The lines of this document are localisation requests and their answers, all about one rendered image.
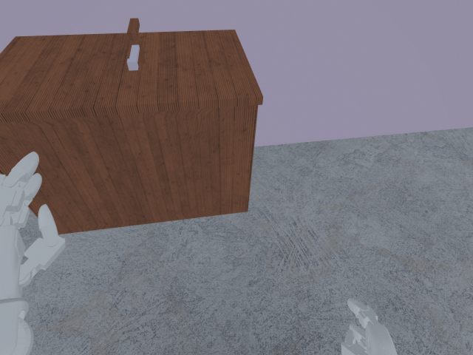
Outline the robot left forearm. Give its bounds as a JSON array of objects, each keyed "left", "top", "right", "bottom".
[{"left": 0, "top": 298, "right": 34, "bottom": 355}]

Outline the tap lever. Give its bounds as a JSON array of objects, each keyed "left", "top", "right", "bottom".
[{"left": 127, "top": 45, "right": 140, "bottom": 71}]

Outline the counter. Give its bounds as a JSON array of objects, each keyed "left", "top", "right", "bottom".
[{"left": 0, "top": 18, "right": 263, "bottom": 234}]

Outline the left robot hand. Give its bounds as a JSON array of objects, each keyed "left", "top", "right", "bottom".
[{"left": 0, "top": 152, "right": 65, "bottom": 300}]

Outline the right robot hand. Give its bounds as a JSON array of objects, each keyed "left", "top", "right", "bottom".
[{"left": 341, "top": 298, "right": 397, "bottom": 355}]

